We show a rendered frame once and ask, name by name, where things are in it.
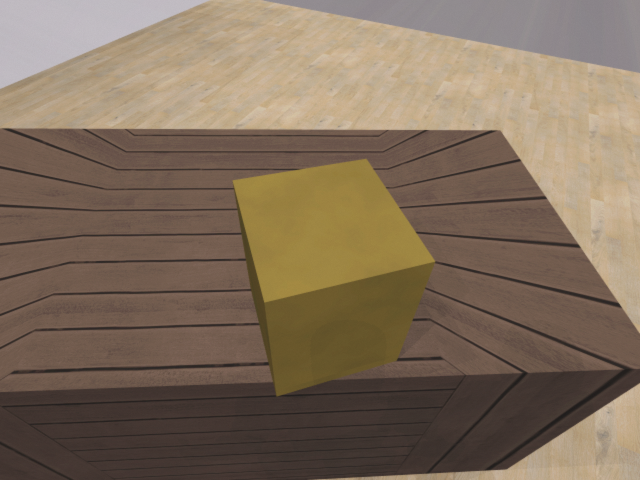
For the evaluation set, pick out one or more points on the carton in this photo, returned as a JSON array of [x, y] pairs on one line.
[[335, 268]]

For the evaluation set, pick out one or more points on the pedestal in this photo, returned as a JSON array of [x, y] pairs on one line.
[[130, 347]]

